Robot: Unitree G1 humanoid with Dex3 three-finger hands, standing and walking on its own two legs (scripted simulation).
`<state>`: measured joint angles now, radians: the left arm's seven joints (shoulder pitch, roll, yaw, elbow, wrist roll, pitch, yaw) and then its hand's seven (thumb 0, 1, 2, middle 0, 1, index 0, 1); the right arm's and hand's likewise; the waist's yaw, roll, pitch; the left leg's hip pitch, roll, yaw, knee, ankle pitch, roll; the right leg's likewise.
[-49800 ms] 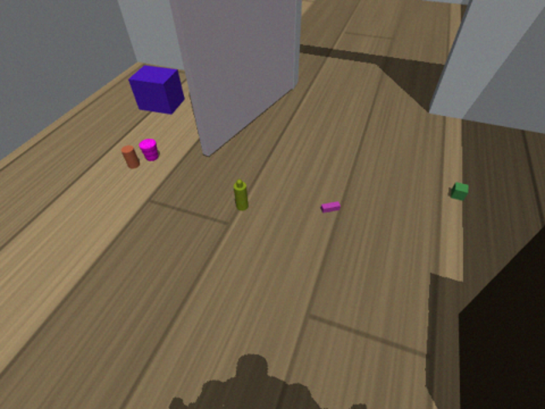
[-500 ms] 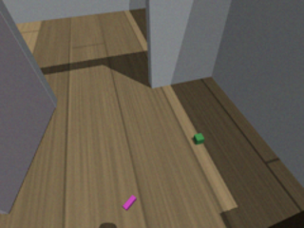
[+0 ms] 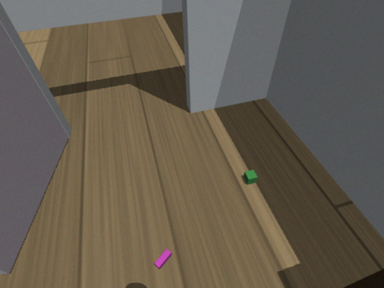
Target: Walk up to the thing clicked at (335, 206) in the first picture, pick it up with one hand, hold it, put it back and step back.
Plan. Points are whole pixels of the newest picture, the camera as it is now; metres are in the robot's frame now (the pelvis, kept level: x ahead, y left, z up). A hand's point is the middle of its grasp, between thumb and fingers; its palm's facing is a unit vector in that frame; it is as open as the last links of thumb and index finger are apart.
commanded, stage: stand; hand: left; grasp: from above
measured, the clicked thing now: (163, 258) +0.40 +0.21 -0.77
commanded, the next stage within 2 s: step back in 0.68 s
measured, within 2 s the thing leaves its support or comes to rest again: neither
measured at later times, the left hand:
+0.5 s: hand out of the picture +0.07 +0.25 -0.16, palm faces +0.01 -0.94 -0.34, open 7.4 cm
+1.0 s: hand out of the picture +0.09 +0.30 -0.18, palm faces -0.01 -0.93 -0.38, open 7.4 cm
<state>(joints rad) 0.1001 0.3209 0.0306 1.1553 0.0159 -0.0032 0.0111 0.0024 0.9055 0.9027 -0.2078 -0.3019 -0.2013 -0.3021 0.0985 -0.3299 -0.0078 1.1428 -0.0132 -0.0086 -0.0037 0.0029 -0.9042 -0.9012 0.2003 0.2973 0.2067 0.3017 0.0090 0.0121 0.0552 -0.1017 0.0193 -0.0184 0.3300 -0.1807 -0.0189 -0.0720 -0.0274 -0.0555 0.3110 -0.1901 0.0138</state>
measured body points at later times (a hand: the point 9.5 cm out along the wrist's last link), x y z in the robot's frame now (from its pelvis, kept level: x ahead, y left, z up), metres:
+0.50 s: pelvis +0.00 +0.00 +0.00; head +0.01 +0.00 +0.45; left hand +0.07 +0.30 -0.13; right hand +0.08 -0.30 -0.14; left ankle +0.00 +0.13 -0.75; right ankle -0.01 -0.12 -0.75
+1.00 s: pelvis -0.04 +0.04 -0.03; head +0.02 +0.05 +0.42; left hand +0.09 +0.35 -0.16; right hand +0.04 -0.30 -0.14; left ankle -0.05 +0.13 -0.75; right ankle -0.01 -0.12 -0.74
